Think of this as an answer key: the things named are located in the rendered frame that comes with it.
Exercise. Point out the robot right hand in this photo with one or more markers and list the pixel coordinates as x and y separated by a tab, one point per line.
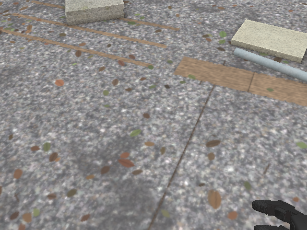
281	210

